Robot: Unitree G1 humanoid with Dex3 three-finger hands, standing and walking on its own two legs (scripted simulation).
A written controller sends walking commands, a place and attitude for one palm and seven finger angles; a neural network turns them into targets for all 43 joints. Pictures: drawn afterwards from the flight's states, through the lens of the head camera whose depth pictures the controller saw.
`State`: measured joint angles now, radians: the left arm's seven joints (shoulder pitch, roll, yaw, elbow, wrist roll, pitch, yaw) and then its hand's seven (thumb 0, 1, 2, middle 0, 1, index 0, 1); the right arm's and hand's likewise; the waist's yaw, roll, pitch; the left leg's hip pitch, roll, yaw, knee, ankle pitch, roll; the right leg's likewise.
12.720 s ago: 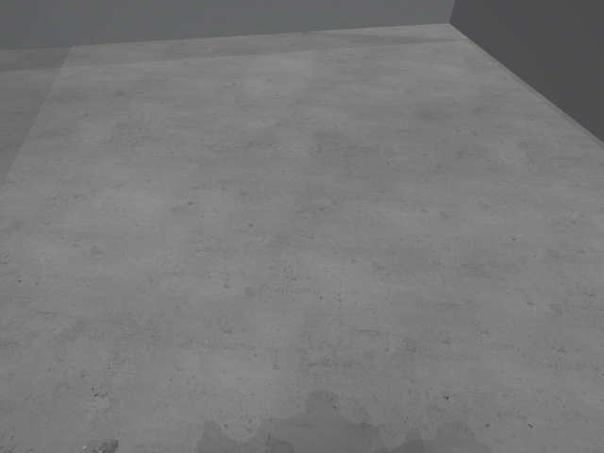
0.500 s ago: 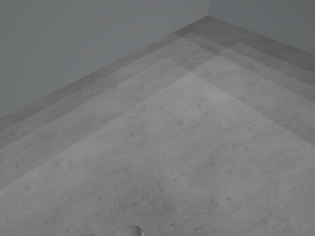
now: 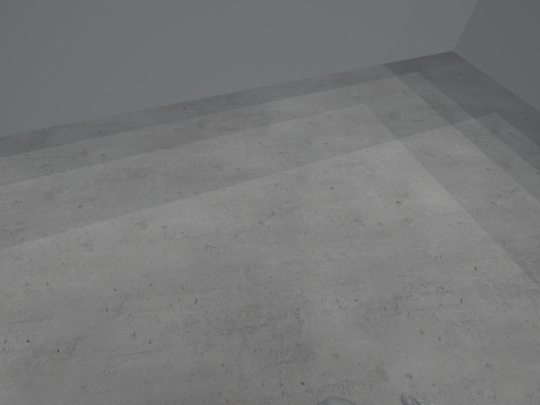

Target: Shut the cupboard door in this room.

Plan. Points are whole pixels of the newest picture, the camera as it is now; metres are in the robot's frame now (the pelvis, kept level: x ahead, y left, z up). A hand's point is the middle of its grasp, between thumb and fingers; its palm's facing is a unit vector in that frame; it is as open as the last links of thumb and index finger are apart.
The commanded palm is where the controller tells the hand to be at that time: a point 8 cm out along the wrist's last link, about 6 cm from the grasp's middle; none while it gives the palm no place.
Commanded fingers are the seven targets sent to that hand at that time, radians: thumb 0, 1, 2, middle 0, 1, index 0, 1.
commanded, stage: turn or walk to find it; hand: left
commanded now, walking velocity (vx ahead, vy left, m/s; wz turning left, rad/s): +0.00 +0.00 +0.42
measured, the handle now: out of the picture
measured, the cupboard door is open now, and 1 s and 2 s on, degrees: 71 71 71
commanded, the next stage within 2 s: none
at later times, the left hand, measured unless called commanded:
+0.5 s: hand out of the picture +0.02 +0.15 -0.15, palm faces +0.22 -0.94 -0.28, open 7.4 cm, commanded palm none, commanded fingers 0.00 0.90 0.90 -0.20 -0.30 -0.20 -0.30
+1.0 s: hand out of the picture -0.08 +0.21 -0.17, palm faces +0.45 -0.85 -0.26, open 7.4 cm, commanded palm none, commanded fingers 0.00 0.90 0.90 -0.20 -0.30 -0.20 -0.30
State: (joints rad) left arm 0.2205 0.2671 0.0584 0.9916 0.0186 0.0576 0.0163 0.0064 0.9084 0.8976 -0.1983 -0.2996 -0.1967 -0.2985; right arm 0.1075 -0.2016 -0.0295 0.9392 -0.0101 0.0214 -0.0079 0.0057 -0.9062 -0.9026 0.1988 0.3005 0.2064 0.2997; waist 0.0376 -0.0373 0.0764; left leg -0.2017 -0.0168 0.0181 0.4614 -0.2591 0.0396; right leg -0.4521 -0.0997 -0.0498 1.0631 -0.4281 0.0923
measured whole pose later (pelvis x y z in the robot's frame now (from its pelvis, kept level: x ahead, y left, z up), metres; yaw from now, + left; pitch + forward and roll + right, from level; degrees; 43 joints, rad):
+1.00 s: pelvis -0.04 -0.01 +0.00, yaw +25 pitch +0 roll +0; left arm 0.20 0.25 0.06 0.97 0.02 0.06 0.02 0.01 0.91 0.90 -0.20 -0.30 -0.20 -0.30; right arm 0.15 -0.19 -0.03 0.94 -0.01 0.02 -0.01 0.01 -0.91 -0.90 0.20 0.30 0.21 0.30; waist 0.02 -0.02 0.06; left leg -0.23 -0.02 0.00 0.45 -0.22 0.03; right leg -0.44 -0.09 -0.04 1.00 -0.43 0.09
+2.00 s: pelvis -0.08 -0.07 +0.00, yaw +50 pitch +0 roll +0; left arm 0.18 0.23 0.05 0.96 0.01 0.05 0.02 0.01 0.91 0.90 -0.20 -0.30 -0.20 -0.30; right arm 0.16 -0.19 -0.04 0.95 -0.02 0.04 0.00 0.01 -0.90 -0.90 0.20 0.30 0.21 0.30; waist 0.00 -0.01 0.06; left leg -0.24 -0.02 -0.03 0.46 -0.21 0.01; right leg -0.39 -0.07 -0.04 0.86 -0.45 0.08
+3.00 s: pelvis -0.08 -0.12 -0.01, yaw +75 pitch +0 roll +2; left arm 0.14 0.21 0.04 0.92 0.01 0.02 0.02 0.00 0.91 0.90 -0.20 -0.30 -0.20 -0.30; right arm 0.20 -0.21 -0.06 0.96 -0.01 0.05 0.00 0.01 -0.90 -0.90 0.20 0.30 0.21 0.30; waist -0.02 0.02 0.06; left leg -0.30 -0.04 -0.08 0.53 -0.24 -0.02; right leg -0.27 -0.05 -0.06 0.57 -0.31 0.06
